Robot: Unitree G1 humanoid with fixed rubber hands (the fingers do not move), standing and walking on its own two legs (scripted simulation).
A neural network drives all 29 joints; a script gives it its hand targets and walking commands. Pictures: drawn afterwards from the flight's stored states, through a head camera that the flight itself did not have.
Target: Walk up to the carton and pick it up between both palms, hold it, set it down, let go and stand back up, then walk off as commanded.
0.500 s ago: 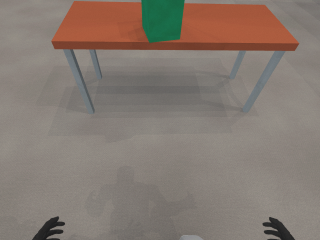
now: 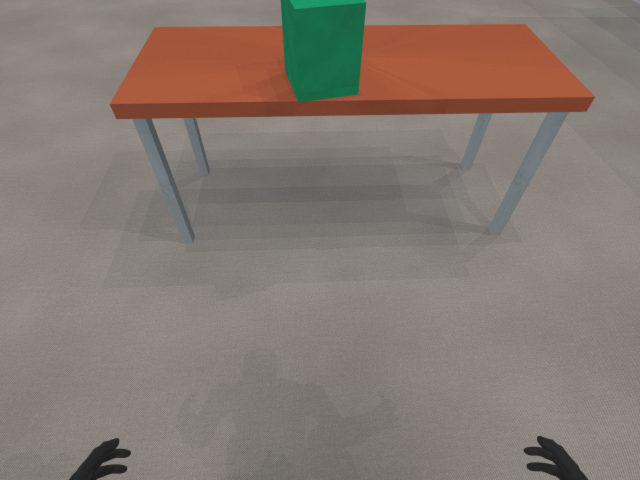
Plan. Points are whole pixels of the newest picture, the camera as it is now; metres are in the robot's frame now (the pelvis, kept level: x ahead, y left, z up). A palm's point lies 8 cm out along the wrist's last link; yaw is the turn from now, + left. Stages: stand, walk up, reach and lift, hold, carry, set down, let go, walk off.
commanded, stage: stand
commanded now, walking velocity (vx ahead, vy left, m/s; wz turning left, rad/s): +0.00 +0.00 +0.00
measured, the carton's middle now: (320, 41) +1.19 -0.03 +0.01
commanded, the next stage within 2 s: none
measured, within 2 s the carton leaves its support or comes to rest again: neither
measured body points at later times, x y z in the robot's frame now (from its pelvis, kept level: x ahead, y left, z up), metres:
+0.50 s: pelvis +0.00 +0.00 +0.00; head +0.01 -0.01 +0.45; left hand +0.13 +0.30 -0.10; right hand +0.10 -0.32 -0.11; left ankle -0.01 +0.14 -0.73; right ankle +0.04 -0.13 -0.73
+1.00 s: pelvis +0.00 +0.00 +0.00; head +0.01 +0.00 +0.45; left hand +0.13 +0.31 -0.10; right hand +0.10 -0.32 -0.11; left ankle -0.01 +0.14 -0.73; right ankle +0.04 -0.13 -0.73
